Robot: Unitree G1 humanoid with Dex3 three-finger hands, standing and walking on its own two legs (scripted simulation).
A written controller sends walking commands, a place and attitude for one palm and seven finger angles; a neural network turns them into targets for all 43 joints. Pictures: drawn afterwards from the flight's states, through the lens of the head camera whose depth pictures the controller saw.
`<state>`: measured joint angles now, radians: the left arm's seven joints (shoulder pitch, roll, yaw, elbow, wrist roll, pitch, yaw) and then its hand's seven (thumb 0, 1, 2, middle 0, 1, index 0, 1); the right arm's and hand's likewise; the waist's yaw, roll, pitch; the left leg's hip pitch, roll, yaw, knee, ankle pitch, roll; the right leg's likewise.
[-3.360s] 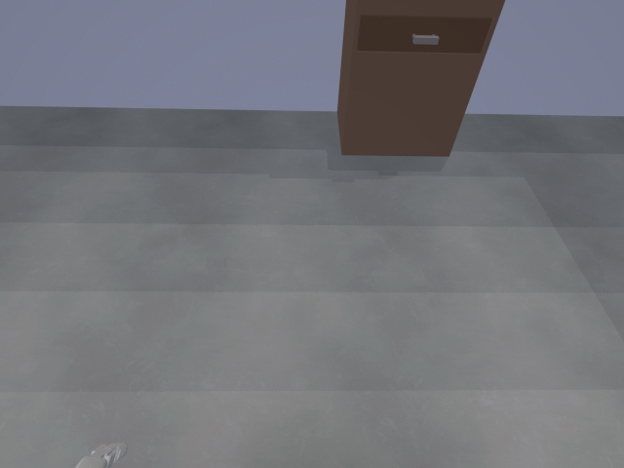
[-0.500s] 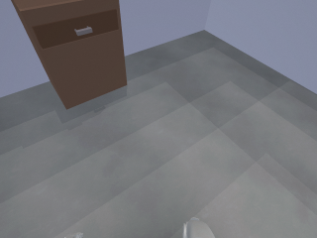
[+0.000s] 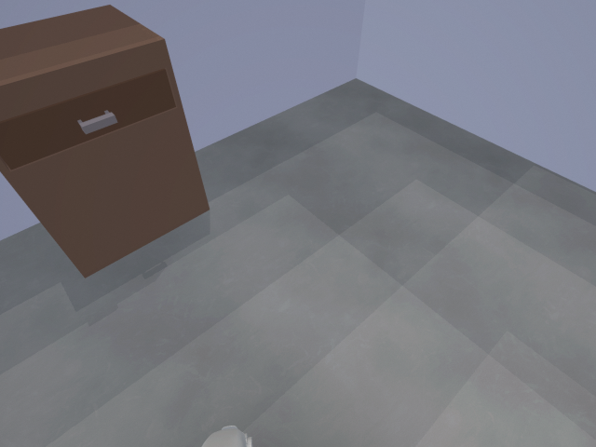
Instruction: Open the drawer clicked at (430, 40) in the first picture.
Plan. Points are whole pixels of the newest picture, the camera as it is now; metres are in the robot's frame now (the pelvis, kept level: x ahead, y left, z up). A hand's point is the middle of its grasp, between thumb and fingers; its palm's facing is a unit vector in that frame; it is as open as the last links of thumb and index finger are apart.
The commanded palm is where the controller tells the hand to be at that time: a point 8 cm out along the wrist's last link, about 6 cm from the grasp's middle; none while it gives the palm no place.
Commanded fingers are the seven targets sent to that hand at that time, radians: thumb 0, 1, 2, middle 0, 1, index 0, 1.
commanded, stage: walk to a spot facing it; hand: left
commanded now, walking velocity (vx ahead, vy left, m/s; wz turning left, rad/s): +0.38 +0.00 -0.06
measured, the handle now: (96, 120) +1.03 +0.69 -0.15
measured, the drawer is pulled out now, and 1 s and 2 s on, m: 0.00 0.00 0.00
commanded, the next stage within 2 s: turn to face it in 1.06 s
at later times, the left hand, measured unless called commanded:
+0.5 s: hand (186, 363) +0.29 +0.22 -0.16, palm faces -0.05 -0.98 -0.19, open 7.3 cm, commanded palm none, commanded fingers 0.00 0.90 0.90 -0.20 -0.30 -0.20 -0.30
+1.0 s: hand (246, 303) +0.41 +0.13 -0.17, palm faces -0.01 -0.98 -0.19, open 7.3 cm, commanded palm none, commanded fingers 0.00 0.90 0.90 -0.20 -0.30 -0.20 -0.30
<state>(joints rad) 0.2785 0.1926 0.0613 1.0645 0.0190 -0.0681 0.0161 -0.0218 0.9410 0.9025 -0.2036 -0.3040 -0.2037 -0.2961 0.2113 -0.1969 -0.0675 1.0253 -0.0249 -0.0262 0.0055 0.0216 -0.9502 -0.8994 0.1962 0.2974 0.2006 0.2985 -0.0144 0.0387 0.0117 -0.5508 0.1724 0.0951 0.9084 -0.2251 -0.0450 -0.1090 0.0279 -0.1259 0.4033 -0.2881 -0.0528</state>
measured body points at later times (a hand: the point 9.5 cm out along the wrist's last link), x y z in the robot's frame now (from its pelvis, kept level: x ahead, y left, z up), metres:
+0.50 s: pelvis +0.21 +0.04 +0.00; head +0.22 +0.03 +0.45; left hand +0.29 +0.27 -0.15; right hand +0.14 -0.18 -0.15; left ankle +0.17 +0.14 -0.74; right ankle +0.30 -0.12 -0.69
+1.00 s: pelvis +0.41 -0.04 +0.00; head +0.41 -0.05 +0.45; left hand +0.41 +0.18 -0.15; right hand +0.47 -0.29 -0.14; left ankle +0.53 +0.10 -0.68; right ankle +0.36 -0.12 -0.74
